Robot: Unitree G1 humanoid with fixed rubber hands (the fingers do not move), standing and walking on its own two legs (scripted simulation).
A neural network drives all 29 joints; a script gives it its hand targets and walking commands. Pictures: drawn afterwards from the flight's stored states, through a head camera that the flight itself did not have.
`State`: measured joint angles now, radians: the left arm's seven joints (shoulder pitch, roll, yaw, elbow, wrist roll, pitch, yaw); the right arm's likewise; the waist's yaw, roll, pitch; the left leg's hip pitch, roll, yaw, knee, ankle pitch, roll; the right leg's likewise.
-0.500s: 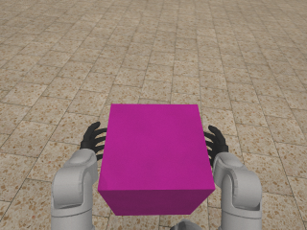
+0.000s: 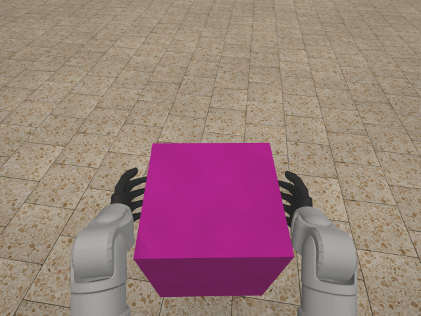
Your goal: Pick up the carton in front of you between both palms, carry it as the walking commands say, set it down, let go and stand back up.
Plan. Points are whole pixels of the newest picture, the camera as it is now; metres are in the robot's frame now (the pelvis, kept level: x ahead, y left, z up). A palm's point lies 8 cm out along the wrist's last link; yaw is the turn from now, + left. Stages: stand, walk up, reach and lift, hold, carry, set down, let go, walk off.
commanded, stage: carry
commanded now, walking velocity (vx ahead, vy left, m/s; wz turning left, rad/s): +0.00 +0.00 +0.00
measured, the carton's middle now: (211, 225) +0.28 +0.00 +0.02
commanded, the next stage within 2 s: hold in 1.44 s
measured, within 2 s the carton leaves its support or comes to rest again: neither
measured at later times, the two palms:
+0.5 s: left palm (121, 205) +0.30 +0.17 +0.05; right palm (277, 208) +0.30 -0.13 +0.05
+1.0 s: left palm (121, 209) +0.30 +0.17 +0.04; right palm (276, 212) +0.30 -0.13 +0.04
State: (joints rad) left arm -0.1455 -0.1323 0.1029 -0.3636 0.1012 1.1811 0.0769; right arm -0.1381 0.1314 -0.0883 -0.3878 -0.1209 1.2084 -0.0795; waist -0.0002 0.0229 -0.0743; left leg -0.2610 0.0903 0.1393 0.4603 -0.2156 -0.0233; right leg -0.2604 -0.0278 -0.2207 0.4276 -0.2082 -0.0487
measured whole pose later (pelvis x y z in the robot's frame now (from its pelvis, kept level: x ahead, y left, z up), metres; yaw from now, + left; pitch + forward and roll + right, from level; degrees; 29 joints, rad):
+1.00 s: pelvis +0.01 +0.02 +0.00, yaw +0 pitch +2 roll +0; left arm -0.21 -0.14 0.17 0.15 0.23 0.72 0.01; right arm -0.20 0.14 -0.17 0.14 -0.23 0.73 -0.01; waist 0.00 0.00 -0.10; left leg -0.25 0.05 0.17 0.49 -0.28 0.01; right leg -0.27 -0.07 -0.19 0.49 -0.25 -0.01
